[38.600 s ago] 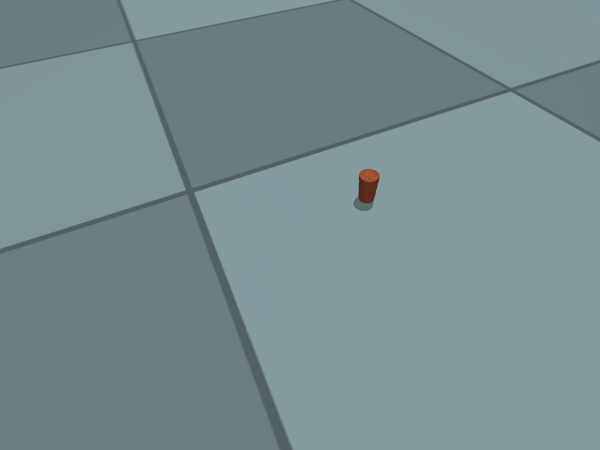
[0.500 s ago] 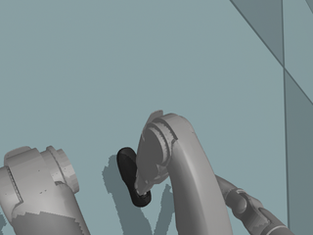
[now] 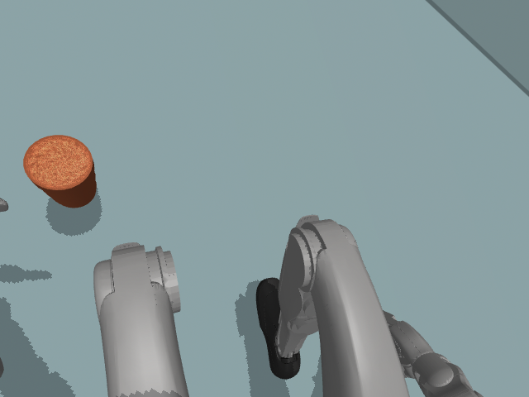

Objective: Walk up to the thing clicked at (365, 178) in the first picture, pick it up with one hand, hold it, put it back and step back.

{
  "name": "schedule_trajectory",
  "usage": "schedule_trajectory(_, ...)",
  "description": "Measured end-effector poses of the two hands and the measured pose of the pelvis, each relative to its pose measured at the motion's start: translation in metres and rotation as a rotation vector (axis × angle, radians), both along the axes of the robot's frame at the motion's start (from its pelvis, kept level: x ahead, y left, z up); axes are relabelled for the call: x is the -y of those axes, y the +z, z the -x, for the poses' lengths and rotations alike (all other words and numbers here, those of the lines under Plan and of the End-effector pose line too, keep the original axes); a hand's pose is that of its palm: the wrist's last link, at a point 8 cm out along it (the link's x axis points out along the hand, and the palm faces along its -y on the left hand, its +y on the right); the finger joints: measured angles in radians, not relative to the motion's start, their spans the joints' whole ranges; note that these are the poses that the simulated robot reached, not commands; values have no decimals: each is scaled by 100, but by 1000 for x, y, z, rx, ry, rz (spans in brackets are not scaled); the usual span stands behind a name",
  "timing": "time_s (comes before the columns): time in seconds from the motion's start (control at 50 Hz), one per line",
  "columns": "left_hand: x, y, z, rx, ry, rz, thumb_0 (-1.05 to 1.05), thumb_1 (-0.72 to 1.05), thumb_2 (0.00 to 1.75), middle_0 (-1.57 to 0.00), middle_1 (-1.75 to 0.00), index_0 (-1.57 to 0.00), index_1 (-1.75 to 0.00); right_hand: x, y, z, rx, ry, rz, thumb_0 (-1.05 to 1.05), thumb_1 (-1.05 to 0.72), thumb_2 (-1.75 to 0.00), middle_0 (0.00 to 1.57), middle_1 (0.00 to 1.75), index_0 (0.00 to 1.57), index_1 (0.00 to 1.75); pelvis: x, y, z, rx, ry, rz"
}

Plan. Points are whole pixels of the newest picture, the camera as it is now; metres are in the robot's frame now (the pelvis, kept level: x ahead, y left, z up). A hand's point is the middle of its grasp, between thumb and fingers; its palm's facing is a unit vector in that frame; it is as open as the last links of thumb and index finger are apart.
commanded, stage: home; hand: left
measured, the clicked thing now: (68, 177) +0.47 +0.27 -0.25
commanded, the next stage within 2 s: none
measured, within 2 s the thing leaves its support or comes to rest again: neither
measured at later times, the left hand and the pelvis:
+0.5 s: hand out of the picture +0.30 +0.32 +0.09, palm faces +0.24 -0.85 -0.47, open 17.4 cm; pelvis +0.03 -0.02 +0.18, yaw +8 degrees
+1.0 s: hand out of the picture +0.26 +0.22 +0.29, palm faces +0.27 -0.90 -0.34, open 17.4 cm; pelvis +0.09 -0.01 +0.36, yaw +10 degrees
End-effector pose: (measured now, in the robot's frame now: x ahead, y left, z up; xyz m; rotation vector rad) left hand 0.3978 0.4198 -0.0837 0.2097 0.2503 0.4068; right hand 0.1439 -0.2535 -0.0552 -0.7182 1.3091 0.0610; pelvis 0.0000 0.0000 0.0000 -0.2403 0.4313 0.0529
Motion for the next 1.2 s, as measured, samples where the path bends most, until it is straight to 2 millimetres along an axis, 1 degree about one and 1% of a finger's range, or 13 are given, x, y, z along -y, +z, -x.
schedule_trajectory(0.08,-26,43,17,-46,62,-96,-2,-50,7,-8,-8,-9,-7,2,-1,8,-17,-80,-42,0,-92,-91,21,31,21,31,1,13,-3,-47,14,-25)
schedule_trajectory(0.14,-36,72,34,-113,86,-154,-2,-49,8,-8,-7,-8,-7,2,-1,12,-30,-138,-81,0,-91,-90,21,31,21,31,0,26,-5,-90,23,-43)
schedule_trajectory(0.2,-30,93,51,-204,74,-189,-2,-50,7,-7,-7,-7,-6,1,2,10,-31,-185,-124,0,-91,-90,21,31,21,31,0,44,-7,-127,29,-63)
schedule_trajectory(0.28,-2,112,76,-314,26,-186,-1,-53,6,-6,-6,-6,-5,-4,19,-4,8,-227,-178,1,-90,-90,21,31,21,31,1,74,-10,-152,33,-84)
schedule_trajectory(0.34,25,131,94,-361,-3,-163,-1,-53,6,-6,-6,-6,-5,-9,43,-23,67,-239,-206,1,-90,-90,21,31,21,31,3,102,-13,-155,35,-101)
schedule_trajectory(0.4,46,155,109,-397,-7,-135,-1,-53,6,-7,-6,-7,-5,-13,75,-46,137,-229,-222,1,-90,-90,21,31,21,31,8,133,-18,-149,41,-119)
schedule_trajectory(0.54,71,226,129,-441,58,-93,-1,-53,6,-7,-6,-7,-5,-15,156,-100,316,-182,-241,1,-90,-90,21,31,21,31,18,202,-36,-114,61,-150)
schedule_trajectory(0.64,90,268,138,-489,82,-51,-1,-53,6,-7,-6,-7,-5,-13,208,-124,420,-170,-261,1,-90,-90,20,31,21,31,20,245,-49,-66,70,-167)
schedule_trajectory(0.72,112,296,145,-527,82,0,-1,-53,6,-6,-6,-7,-5,-12,244,-129,462,-176,-270,1,-90,-90,20,31,20,31,21,277,-60,-20,79,-179)
schedule_trajectory(0.82,136,333,154,-544,83,56,-1,-53,6,-6,-5,-7,-5,-12,285,-125,485,-199,-266,1,-90,-90,20,31,21,31,20,313,-73,43,88,-190)
schedule_trajectory(0.96,157,387,166,-538,77,89,-1,-53,5,-6,-5,-6,-5,-17,331,-118,538,-236,-265,1,-90,-90,20,31,21,31,15,355,-88,136,102,-202)
schedule_trajectory(1.08,171,429,176,-500,53,97,-1,-54,5,-6,-5,-6,-5,-27,358,-124,620,-248,-292,1,-90,-90,20,31,21,31,8,376,-99,201,107,-209)
schedule_trajectory(1.2,177,449,187,-472,46,111,-1,-56,4,-6,-5,-6,-5,-40,374,-137,684,-215,-332,1,-90,-90,20,31,20,31,5,386,-101,244,114,-217)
